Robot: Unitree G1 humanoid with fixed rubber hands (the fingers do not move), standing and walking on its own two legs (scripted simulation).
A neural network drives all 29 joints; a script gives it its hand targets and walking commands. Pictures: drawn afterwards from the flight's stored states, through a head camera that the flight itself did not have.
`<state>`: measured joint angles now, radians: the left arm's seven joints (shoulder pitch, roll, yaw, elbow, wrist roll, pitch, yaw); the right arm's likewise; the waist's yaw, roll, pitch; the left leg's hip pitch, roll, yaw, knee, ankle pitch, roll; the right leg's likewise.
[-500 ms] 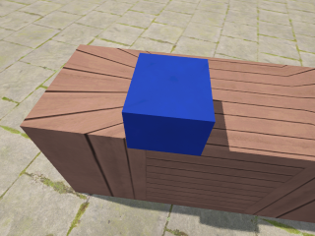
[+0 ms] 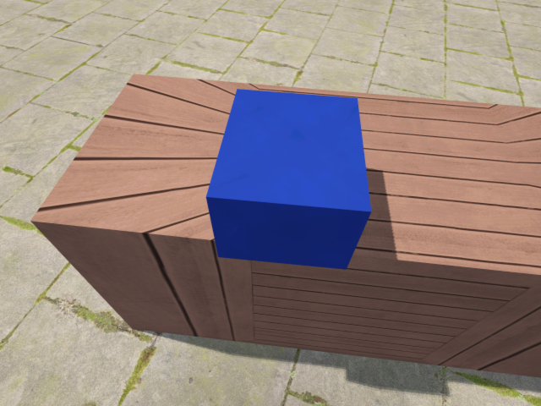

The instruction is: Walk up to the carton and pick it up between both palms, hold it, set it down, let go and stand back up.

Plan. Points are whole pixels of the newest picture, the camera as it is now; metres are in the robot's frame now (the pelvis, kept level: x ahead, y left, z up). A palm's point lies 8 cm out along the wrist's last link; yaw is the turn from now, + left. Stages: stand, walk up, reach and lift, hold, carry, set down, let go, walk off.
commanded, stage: walk up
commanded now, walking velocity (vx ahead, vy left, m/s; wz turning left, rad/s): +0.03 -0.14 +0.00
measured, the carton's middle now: (289, 175) +0.51 -0.05 +0.00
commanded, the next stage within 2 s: stand in 0.30 s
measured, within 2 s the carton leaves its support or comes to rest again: neither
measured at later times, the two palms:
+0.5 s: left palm out of the picture -0.02 +0.15 -0.15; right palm out of the picture +0.00 -0.25 -0.15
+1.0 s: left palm out of the picture +0.15 +0.20 -0.15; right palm out of the picture +0.13 -0.28 -0.15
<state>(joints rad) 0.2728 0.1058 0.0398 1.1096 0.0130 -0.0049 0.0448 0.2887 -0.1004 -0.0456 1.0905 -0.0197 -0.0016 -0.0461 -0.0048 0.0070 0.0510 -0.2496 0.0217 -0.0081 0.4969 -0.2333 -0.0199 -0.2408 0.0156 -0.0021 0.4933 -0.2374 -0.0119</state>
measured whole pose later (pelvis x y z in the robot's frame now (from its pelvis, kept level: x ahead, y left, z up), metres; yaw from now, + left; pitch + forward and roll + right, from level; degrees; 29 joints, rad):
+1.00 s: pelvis -0.04 -0.05 -0.03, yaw +2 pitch +7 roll +1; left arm -0.19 0.31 -0.04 0.81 -0.20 0.63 0.12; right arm -0.12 -0.17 -0.09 0.85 0.08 0.44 0.02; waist -0.04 -0.06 0.02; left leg -0.59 0.01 0.02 0.79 -0.32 0.00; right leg -0.57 -0.01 -0.08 0.81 -0.37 -0.06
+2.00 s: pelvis -0.05 -0.03 +0.00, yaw +0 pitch +1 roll +1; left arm 0.16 0.16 -0.06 0.43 -0.08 0.29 0.08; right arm 0.25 -0.17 -0.05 0.40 0.05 0.17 0.01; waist 0.00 -0.02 -0.01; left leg -0.30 -0.02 0.04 0.43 -0.15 0.02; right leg -0.31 0.01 -0.01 0.48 -0.19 -0.02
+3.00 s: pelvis +0.01 -0.02 +0.01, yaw +0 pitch +3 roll +0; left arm 0.06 0.20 -0.12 0.54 -0.20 -0.28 0.06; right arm 0.05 -0.30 0.00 0.63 0.30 -0.36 0.06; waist -0.01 0.01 -0.05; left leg -0.25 -0.03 0.03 0.42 -0.23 0.03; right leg -0.24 0.00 0.00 0.43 -0.25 -0.01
